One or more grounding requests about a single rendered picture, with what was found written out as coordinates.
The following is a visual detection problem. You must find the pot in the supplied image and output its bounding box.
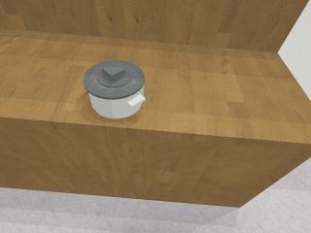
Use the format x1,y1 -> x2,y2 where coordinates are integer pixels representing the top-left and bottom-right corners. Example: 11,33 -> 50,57
88,85 -> 146,119

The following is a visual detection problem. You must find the lid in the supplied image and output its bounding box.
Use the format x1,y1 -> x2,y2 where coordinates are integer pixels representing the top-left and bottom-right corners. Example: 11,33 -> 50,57
83,60 -> 145,100

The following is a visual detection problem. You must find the knob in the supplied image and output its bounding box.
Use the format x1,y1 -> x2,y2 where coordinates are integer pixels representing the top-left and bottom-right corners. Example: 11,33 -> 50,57
101,62 -> 125,81

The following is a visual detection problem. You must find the table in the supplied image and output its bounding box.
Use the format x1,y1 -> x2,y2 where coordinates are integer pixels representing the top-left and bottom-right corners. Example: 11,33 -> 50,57
0,0 -> 311,208

